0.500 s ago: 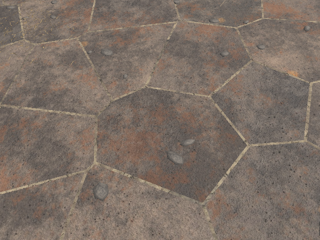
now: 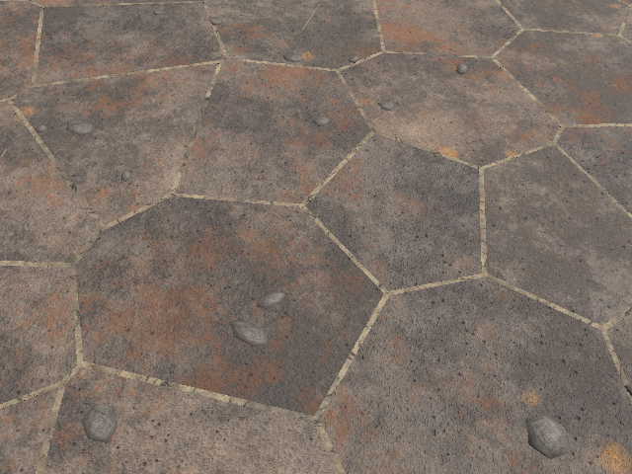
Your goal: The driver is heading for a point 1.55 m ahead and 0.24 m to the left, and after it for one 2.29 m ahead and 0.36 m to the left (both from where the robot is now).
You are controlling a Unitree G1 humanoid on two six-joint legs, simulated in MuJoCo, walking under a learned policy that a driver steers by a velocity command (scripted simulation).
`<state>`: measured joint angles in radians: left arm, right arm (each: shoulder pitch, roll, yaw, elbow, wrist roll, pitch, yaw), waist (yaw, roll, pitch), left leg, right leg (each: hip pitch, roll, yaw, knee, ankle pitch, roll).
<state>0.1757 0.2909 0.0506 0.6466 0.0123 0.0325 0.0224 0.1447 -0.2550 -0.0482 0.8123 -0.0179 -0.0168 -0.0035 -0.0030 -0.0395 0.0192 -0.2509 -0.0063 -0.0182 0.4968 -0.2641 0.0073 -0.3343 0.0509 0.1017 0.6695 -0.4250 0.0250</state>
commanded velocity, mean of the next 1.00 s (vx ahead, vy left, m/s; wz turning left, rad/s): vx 0.00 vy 0.00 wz -0.04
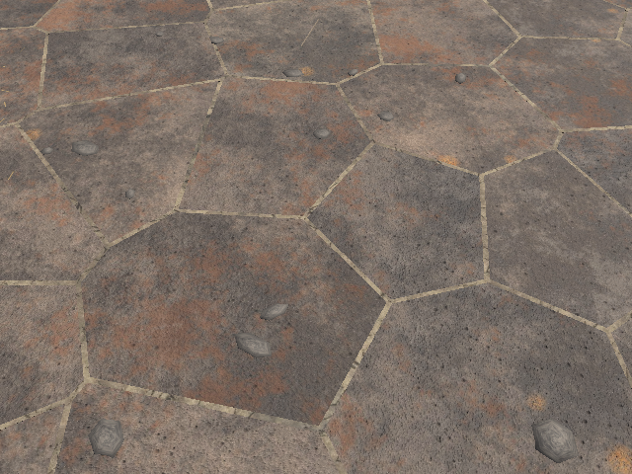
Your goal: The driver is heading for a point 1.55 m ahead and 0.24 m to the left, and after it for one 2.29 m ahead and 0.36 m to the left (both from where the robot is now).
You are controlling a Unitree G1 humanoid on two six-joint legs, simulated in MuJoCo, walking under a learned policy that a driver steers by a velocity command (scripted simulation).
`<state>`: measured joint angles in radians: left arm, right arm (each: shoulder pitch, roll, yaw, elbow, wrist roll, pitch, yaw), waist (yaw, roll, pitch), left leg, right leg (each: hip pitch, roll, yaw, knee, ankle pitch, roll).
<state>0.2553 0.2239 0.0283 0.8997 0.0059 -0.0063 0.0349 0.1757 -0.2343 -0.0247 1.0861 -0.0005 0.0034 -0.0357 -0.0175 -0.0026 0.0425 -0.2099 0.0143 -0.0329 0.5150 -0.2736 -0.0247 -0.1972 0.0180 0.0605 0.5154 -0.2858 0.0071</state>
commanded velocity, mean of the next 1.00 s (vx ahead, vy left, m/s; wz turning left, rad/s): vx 0.37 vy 0.00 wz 0.00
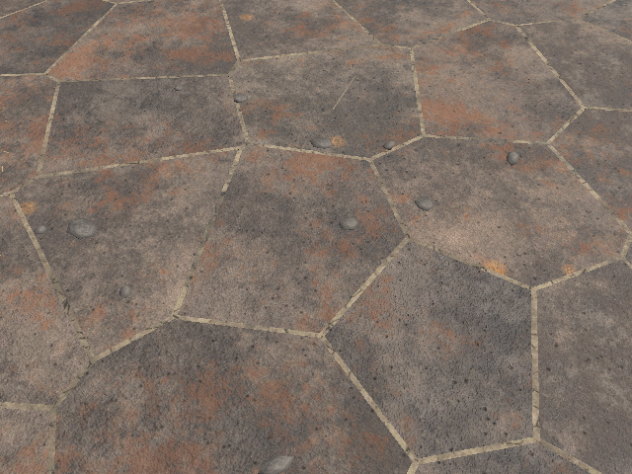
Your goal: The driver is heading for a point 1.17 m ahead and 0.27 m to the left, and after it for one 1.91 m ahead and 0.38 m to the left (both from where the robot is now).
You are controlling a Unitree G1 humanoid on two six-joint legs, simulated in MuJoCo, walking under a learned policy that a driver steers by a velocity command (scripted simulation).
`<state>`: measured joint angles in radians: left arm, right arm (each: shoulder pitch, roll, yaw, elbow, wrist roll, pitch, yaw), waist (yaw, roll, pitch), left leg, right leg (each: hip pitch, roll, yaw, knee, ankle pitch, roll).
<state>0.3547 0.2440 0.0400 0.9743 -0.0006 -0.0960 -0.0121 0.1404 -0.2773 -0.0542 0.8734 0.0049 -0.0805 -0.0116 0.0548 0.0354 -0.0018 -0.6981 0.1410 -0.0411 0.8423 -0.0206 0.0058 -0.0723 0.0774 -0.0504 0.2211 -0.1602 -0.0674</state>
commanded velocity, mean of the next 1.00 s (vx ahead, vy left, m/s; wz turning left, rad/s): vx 0.50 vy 0.00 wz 0.09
